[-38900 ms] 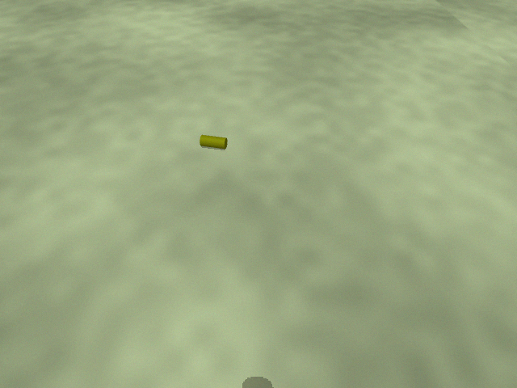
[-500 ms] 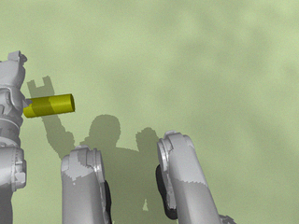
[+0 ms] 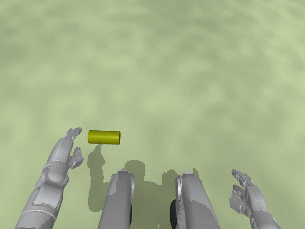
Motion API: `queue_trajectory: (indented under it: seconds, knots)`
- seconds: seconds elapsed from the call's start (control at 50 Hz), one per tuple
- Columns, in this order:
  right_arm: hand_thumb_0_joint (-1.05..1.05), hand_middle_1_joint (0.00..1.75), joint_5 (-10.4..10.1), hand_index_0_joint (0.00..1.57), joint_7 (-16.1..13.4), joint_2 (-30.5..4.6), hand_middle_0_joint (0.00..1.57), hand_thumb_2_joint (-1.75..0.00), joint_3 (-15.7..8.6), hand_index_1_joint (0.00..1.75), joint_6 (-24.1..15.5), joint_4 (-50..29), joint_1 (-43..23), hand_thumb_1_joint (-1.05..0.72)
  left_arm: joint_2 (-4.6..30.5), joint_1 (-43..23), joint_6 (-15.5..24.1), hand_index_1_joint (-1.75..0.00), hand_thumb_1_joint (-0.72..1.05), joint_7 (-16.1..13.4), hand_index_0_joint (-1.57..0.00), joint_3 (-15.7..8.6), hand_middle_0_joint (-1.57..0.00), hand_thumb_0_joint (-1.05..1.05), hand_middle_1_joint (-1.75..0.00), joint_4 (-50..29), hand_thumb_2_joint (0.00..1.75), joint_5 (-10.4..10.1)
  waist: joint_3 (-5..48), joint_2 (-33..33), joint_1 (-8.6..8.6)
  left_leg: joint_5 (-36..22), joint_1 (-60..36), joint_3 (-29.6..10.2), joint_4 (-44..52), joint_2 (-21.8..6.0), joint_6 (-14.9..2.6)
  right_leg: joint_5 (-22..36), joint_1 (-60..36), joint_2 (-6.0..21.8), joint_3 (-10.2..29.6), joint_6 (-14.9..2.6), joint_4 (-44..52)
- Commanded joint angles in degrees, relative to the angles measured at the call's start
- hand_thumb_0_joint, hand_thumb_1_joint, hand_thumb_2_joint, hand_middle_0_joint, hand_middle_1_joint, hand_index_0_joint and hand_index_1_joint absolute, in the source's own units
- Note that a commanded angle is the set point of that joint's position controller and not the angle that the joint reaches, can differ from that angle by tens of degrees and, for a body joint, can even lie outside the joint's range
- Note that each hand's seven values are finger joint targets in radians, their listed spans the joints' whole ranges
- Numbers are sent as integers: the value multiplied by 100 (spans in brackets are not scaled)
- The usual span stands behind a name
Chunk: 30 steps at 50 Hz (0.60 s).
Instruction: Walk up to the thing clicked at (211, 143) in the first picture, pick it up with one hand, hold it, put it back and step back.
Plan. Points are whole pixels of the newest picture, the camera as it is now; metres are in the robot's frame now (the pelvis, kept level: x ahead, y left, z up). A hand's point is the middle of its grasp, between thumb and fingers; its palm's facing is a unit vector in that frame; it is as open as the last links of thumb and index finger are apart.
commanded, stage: home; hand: left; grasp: from above
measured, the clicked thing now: (104, 137) +0.51 +0.26 -0.51
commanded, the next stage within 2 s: none
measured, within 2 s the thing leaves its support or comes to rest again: neither
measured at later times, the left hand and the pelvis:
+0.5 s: hand (58, 173) +0.24 +0.19 +0.10, palm faces +0.10 -0.97 -0.21, open 7.4 cm; pelvis +0.06 +0.00 +0.16, yaw +2 degrees
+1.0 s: hand (52, 184) +0.22 +0.19 +0.13, palm faces +0.10 -0.98 -0.19, open 7.4 cm; pelvis +0.07 +0.00 +0.17, yaw +3 degrees
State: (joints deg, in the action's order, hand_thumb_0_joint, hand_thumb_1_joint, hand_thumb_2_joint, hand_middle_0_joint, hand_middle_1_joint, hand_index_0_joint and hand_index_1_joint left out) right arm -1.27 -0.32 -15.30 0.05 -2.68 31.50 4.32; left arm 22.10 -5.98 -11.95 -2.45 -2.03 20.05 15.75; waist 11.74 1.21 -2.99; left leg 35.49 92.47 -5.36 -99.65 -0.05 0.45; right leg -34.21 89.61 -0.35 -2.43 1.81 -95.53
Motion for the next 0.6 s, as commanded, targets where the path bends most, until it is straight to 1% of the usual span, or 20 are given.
queue_trajectory:
  seconds: [0.0, 0.06, 0.1, 0.12, 0.14, 0.16, 0.18, 0.2, 0.24, 0.26, 0.28, 0.3, 0.32, 0.34, 0.38, 0.42, 0.44, 0.46, 0.52, 0.58]
  knots:
    - [0, 30, -82, 20, -247, -775, 20, -90, -282, 30, -347, -608, 320, -90, 666, -495, -98, -30, 90, -175, -20, -315, -20, 0, -30, -1723, 90, -744, 2136, 683, -258, 302, -2862, -134, 2424, -29, -172, 86, -1832, -86, 14, -284, 1927]
    - [0, 30, -100, 20, -365, -651, 20, -90, -218, 30, -447, -639, 375, -90, 580, -11, -311, -30, 90, -252, -20, -409, -20, 0, -30, -1877, 90, -1046, 1927, 532, -244, -140, -3160, 36, 2672, -12, -183, 346, -2536, -96, 106, -293, 2455]
    - [0, 30, -102, 20, -446, -563, 20, -90, -150, 30, -514, -687, 457, -90, 372, 368, -432, -30, 90, -296, -20, -377, -20, 0, -30, -2049, 90, -1206, 1925, 413, -267, -538, -3460, 43, 2892, -1, -181, 681, -3032, -95, 114, -294, 2721]
    - [0, 30, -104, 20, -488, -557, 20, -90, -141, 30, -538, -666, 507, -90, 365, 510, -511, -30, 90, -319, -20, -479, -20, 0, -30, -2036, 90, -1290, 1871, 410, -210, -659, -3605, 45, 3013, -2, -171, 778, -3158, -85, 127, -297, 2848]
    - [0, 30, -102, 20, -533, -522, 20, -90, -113, 30, -566, -691, 551, -90, 324, 681, -579, -30, 90, -325, -20, -477, -20, 0, -30, -2162, 90, -1365, 1828, 484, -198, -809, -3798, 41, 3164, -2, -164, 912, -3355, -87, 118, -294, 2976]
    - [0, 30, -110, 20, -586, -509, 20, -90, -79, 30, -595, -723, 580, -90, 211, 899, -660, -30, 90, -337, -20, -489, -20, 0, -30, -2117, 90, -1448, 1660, 347, -197, -809, -3867, 8, 3308, -4, -163, 898, -3476, -86, 106, -291, 3123]
    - [0, 30, -111, 20, -643, -448, 20, -90, -53, 30, -625, -717, 614, -90, 73, 1090, -726, -30, 90, -326, -20, -426, -20, 0, -30, -2230, 90, -1527, 1601, 343, -207, -991, -4009, 41, 3415, -1, -159, 1060, -3687, -94, 115, -289, 3287]
    - [0, 30, -110, 20, -685, -467, 20, -90, -41, 30, -660, -718, 661, -90, 60, 1162, -776, -30, 90, -328, -20, -516, -20, 0, -30, -2296, 90, -1603, 1569, 412, -160, -1081, -4189, 25, 3570, -17, -138, 1126, -3814, -83, 105, -293, 3351]
    - [0, 30, -104, 20, -779, -438, 20, -90, -13, 30, -728, -763, 737, -90, -83, 1567, -883, -30, 90, -299, -20, -469, -20, 0, -30, -2473, 90, -1721, 1421, 509, -125, -1385, -4523, -5, 3859, -24, -95, 1341, -4045, -98, 39, -299, 3540]
    - [0, 30, -102, 20, -817, -429, 20, -90, -5, 30, -752, -783, 783, -90, -86, 1743, -948, -30, 90, -296, -20, -523, -20, 0, -30, -2504, 90, -1779, 1326, 419, -104, -1455, -4635, -7, 3972, -28, -94, 1408, -4209, -102, 31, -282, 3694]
    - [0, 30, -101, 20, -850, -396, 20, -90, 10, 30, -773, -865, 830, -90, -134, 1967, -998, -30, 90, -284, -20, -515, -20, 0, -30, -2672, 90, -1830, 1195, 404, -68, -1418, -4719, 25, 4115, -8, -104, 1395, -4392, -104, 24, -273, 3889]
    - [0, 30, -88, 20, -876, -374, 20, -90, 17, 30, -809, -858, 874, -90, -233, 2023, -1028, -30, 90, -267, -20, -448, -20, 0, -30, -2836, 90, -1878, 1153, 411, -126, -1492, -4853, 40, 4236, -19, -96, 1470, -4546, -110, 14, -270, 4017]
    - [0, 30, -77, 20, -910, -361, 20, -90, 20, 30, -843, -903, 902, -90, -219, 2188, -1066, -30, 90, -261, -20, -507, -20, 0, -30, -3019, 90, -1912, 1109, 452, -48, -1529, -4980, 65, 4351, -1, -97, 1510, -4697, -110, 3, -260, 4151]
    - [0, 30, -64, 20, -938, -371, 20, -90, 15, 30, -878, -910, 934, -90, -266, 2340, -1100, -30, 90, -249, -20, -487, -20, 0, -30, -3074, 90, -1932, 978, 486, -34, -1562, -5089, 60, 4488, -21, -77, 1534, -4760, -106, -18, -260, 4217]
    - [0, 30, -59, 20, -997, -352, 20, -90, -3, 30, -939, -993, 1005, -90, -344, 2727, -1159, -30, 90, -220, -20, -427, -20, 0, -30, -3322, 90, -1951, 866, 492, -35, -1779, -5352, 86, 4701, -25, -63, 1685, -4970, -130, -51, -265, 4419]
    - [0, 30, -40, 20, -1032, -342, 20, -90, -10, 30, -999, -1039, 1028, -90, -348, 2877, -1178, -30, 90, -186, -20, -372, -20, 0, -30, -3636, 90, -1950, 729, 516, -31, -1882, -5546, 79, 4875, -41, -51, 1761, -5096, -143, -83, -249, 4583]
    - [0, 30, -30, 20, -1055, -341, 20, -90, -25, 30, -1039, -1073, 1013, -90, -315, 3009, -1187, -30, 90, -178, -20, -427, -20, 0, -30, -3769, 90, -1942, 661, 513, -5, -1928, -5600, 76, 4930, -44, -53, 1783, -5163, -158, -105, -247, 4640]
    - [0, 30, -21, 20, -1070, -329, 20, -90, -20, 30, -1067, -1058, 1037, -90, -406, 3177, -1207, -30, 90, -152, -20, -321, -20, 0, -30, -3734, 90, -1929, 597, 430, -37, -1992, -5649, 66, 4979, -47, -58, 1833, -5190, -157, -117, -253, 4699]
    - [0, 30, -4, 20, -1099, -319, 20, -90, -21, 30, -1159, -1119, 1026, -90, -448, 3416, -1233, -30, 90, -92, -20, -316, -20, 0, -30, -3787, 90, -1942, 232, 127, -4, -1776, -5596, 70, 5104, -5, -124, 1669, -5325, -152, -122, -219, 4969]
    - [0, 30, 35, 20, -1108, -360, 20, -90, -68, 30, -1252, -1122, 983, -90, -439, 3407, -1222, -30, 90, -2, -20, -315, -20, 0, -30, -3931, 90, -1935, 109, 157, -29, -1640, -5681, 122, 5235, -17, -124, 1514, -5328, -167, -152, -206, 5062]
